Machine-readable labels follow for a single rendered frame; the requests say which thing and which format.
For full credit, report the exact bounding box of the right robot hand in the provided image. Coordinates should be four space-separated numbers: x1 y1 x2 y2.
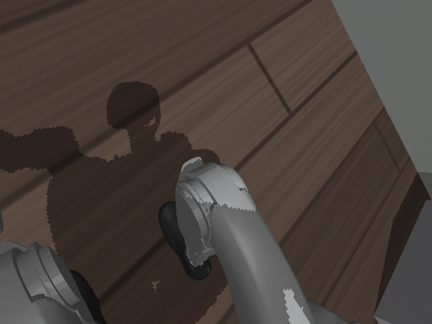
307 300 348 324

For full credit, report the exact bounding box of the right robot foot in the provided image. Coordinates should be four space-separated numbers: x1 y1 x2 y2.
158 201 211 280

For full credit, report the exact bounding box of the left robot foot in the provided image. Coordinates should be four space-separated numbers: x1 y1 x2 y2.
69 269 107 324

